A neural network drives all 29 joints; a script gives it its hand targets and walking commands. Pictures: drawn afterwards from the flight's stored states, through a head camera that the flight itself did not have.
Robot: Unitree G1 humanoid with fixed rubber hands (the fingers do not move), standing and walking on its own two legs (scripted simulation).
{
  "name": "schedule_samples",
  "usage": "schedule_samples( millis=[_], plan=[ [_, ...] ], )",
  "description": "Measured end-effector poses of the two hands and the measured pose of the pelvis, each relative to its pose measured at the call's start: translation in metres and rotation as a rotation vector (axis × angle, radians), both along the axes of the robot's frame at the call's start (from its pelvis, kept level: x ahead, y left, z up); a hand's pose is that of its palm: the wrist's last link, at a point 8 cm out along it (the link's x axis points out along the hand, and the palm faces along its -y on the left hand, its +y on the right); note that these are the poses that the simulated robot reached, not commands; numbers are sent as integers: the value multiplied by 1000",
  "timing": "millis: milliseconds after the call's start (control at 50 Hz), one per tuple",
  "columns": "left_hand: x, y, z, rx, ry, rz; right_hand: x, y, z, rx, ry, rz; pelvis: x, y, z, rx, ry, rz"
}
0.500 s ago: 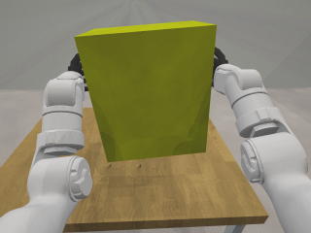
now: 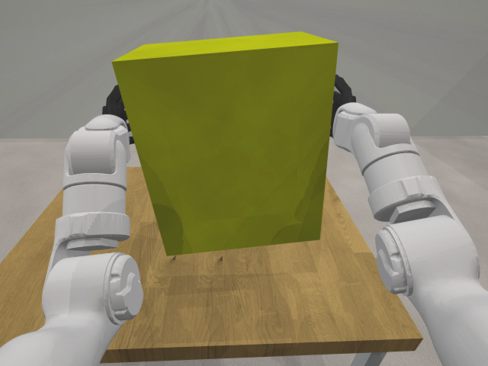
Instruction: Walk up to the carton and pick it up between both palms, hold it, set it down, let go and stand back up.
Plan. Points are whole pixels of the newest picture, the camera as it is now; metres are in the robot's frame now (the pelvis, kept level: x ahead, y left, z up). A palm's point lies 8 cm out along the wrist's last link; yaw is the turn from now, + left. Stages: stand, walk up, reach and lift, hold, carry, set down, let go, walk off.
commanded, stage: hold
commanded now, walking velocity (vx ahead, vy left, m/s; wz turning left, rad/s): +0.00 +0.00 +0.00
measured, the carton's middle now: (233, 144) +0.38 +0.01 +0.28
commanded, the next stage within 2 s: none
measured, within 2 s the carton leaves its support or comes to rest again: neither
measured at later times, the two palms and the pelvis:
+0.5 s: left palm (114, 127) +0.36 +0.18 +0.30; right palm (341, 117) +0.37 -0.16 +0.33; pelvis +0.00 +0.00 +0.00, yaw +0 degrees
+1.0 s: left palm (117, 128) +0.37 +0.18 +0.30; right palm (343, 117) +0.37 -0.16 +0.33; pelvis +0.00 +0.00 +0.00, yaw +0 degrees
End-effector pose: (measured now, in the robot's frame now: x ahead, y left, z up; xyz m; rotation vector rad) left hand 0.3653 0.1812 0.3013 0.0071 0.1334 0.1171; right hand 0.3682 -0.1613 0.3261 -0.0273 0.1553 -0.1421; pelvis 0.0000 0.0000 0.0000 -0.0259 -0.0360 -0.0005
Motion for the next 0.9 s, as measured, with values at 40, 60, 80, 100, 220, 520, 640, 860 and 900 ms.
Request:
schedule_samples(
  millis=[40,60,80,100,220,520,640,860,900],
  plan=[
    [1,-1,0,-4,5,-2,0,-1,0,5,5,-3,0,0,0,1,0,-2],
    [1,-1,0,-8,9,-4,0,-1,1,2,8,-6,0,0,0,1,2,-4],
    [2,-2,-1,-12,11,-6,0,-2,1,-4,11,-8,0,0,0,1,2,-5],
    [2,-2,-1,-13,13,-6,-1,-2,1,-7,13,-8,0,0,0,2,1,-7],
    [1,-2,0,-7,8,-6,-1,-2,2,-11,7,-7,1,0,0,0,0,-8],
    [-1,1,2,0,11,0,-1,1,1,-8,11,1,1,-1,0,0,-6,-1],
    [0,-1,1,-5,10,-5,-2,-1,1,-13,9,-4,0,-1,0,0,-3,-5],
    [0,-2,-1,-3,19,-6,-1,-2,-1,4,19,-7,-1,0,0,1,-5,-5],
    [1,-2,-1,-3,22,-7,-1,-2,-1,-3,22,-7,-1,0,0,2,-2,-6]
  ],
)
